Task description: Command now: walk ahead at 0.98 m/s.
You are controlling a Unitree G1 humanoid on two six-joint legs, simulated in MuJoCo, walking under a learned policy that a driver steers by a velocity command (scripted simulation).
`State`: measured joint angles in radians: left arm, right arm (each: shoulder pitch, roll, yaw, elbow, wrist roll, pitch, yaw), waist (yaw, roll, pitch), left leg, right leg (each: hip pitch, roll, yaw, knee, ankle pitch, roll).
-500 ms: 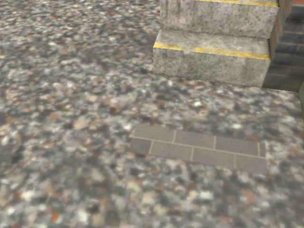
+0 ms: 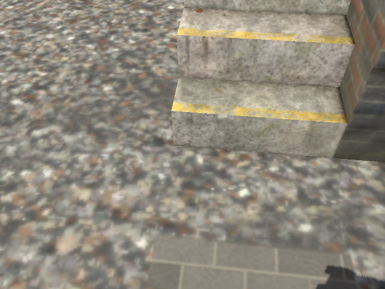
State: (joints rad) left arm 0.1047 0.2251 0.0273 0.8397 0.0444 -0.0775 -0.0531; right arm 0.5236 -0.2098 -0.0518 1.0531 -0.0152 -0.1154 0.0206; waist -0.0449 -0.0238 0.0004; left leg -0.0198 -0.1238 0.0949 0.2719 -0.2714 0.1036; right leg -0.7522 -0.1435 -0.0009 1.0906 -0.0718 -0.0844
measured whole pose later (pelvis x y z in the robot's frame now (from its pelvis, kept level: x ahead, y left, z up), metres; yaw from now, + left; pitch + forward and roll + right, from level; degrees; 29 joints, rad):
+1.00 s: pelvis +0.77 -0.03 -0.01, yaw -29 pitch +0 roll +1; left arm 0.07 0.32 0.07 0.70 0.03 0.04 -0.05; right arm 0.24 -0.31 -0.05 0.83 -0.01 -0.07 0.00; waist -0.02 -0.01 0.10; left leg -0.22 0.13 0.31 0.53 -0.28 -0.02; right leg -0.55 -0.04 -0.10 0.76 -0.15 -0.03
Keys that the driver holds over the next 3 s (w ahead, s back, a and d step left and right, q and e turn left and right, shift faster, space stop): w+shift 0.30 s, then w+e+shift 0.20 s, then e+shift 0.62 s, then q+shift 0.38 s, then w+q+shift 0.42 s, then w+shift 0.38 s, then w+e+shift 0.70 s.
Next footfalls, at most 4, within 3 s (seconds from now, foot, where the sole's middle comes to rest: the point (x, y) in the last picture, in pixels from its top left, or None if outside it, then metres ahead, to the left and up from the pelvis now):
0.22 right None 0.42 -0.09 -0.78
0.64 left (173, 201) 0.87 0.08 -0.78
1.06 right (237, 200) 0.86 -0.18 -0.78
1.40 left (181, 192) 0.91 0.04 -0.78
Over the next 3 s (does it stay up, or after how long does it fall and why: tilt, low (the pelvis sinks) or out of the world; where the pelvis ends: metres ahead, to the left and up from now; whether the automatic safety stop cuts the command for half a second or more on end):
stays up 1.19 0.16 0.10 its command is cut before an obstacle after 2.2 s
